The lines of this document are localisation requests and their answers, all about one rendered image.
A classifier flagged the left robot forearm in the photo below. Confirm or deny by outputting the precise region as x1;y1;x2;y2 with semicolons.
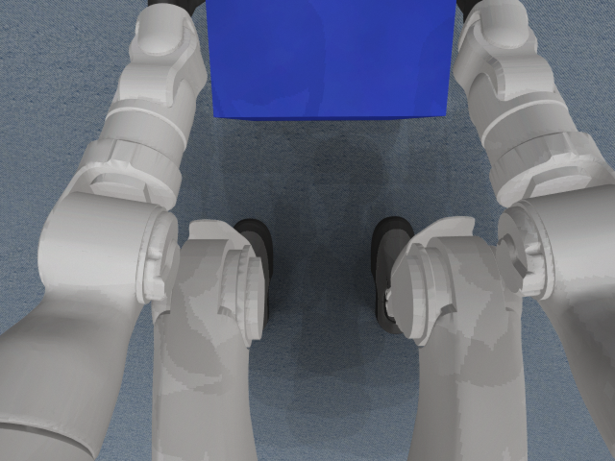
37;3;208;285

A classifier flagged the right robot hand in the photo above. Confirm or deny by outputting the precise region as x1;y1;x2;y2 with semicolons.
456;0;482;23

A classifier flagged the right robot upper arm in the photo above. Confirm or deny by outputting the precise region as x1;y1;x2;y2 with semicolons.
496;184;615;458

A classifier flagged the right robot forearm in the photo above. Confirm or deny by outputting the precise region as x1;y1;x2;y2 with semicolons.
453;0;615;208

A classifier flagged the carton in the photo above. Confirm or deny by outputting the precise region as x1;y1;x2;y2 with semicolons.
206;0;456;121

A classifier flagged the robot left shin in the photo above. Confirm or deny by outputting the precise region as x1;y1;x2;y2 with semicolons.
151;219;256;324

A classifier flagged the left robot thigh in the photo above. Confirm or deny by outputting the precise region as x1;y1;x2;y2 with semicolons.
152;239;265;461

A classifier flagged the left robot upper arm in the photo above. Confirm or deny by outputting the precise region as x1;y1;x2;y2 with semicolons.
0;191;180;461

